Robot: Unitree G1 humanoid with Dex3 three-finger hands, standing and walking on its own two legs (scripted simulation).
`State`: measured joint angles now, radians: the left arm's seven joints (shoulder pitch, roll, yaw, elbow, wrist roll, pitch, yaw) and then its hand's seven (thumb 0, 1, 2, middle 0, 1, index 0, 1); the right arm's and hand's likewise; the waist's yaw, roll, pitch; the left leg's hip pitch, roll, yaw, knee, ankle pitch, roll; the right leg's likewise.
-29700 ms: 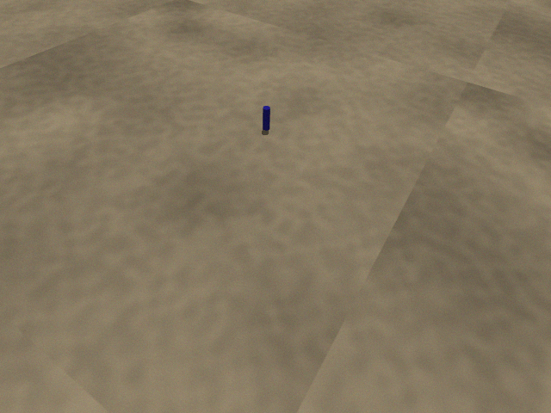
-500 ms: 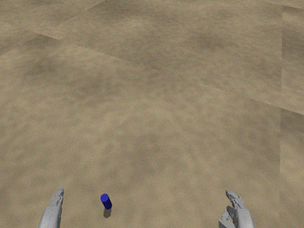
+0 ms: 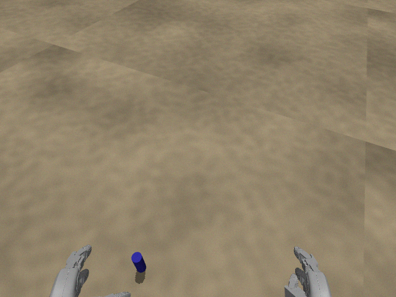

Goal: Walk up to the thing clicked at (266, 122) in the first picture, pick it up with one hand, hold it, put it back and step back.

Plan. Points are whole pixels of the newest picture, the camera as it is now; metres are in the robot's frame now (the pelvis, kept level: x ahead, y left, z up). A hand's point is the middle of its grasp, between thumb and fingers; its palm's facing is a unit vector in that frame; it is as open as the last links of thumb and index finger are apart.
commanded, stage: stand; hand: left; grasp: from the side
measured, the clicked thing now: (139, 262) +0.39 +0.23 -0.65
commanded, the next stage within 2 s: none
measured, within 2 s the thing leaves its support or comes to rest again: neither
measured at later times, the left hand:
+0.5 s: hand out of the picture +0.06 +0.26 -0.12, palm faces -0.01 -0.94 -0.34, open 7.4 cm
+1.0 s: hand out of the picture +0.04 +0.26 -0.10, palm faces -0.01 -0.94 -0.35, open 7.4 cm
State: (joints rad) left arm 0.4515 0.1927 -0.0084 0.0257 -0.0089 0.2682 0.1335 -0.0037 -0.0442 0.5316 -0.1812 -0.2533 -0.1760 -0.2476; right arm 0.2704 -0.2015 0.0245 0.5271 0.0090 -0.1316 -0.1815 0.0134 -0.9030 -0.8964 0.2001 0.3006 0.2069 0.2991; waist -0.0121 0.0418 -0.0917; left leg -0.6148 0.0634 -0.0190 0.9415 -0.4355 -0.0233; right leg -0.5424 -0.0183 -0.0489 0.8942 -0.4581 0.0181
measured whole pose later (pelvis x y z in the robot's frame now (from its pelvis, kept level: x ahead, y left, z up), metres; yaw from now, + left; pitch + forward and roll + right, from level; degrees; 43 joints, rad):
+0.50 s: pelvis +0.01 +0.01 +0.04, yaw +0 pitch -2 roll +0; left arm 0.23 0.33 0.01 0.97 0.03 0.00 0.02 0.01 0.90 0.90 -0.21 -0.30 -0.20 -0.30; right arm 0.19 -0.31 -0.03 1.01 -0.03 -0.01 0.00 0.01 -0.91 -0.90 0.20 0.30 0.21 0.30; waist 0.02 0.00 0.06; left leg -0.26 0.02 0.02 0.56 -0.27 0.00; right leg -0.20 -0.06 -0.03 0.54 -0.30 0.04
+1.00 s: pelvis -0.01 +0.01 +0.06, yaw +0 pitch -4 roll +0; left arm 0.14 0.33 0.00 1.16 0.03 -0.01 0.01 0.01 0.91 0.90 -0.21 -0.30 -0.20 -0.30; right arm 0.12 -0.32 -0.02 1.15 -0.02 0.00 0.00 0.01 -0.91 -0.90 0.20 0.30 0.21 0.30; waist 0.01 0.01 0.06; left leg -0.15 0.01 0.02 0.37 -0.16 0.00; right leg -0.10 -0.06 -0.03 0.36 -0.19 0.04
